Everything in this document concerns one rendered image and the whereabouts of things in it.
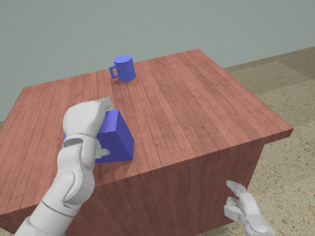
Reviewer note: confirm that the right robot forearm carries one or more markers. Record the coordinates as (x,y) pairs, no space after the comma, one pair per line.
(257,225)

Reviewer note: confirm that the table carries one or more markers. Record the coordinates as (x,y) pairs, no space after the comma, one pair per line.
(194,127)

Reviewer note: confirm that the robot right hand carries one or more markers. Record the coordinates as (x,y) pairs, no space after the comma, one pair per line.
(238,209)

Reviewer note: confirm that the robot left hand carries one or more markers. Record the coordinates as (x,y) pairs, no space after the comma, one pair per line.
(86,118)

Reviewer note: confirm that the left robot forearm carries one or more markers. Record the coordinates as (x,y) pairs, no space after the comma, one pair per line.
(72,186)

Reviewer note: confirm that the sponge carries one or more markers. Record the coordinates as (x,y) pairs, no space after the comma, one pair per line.
(115,136)

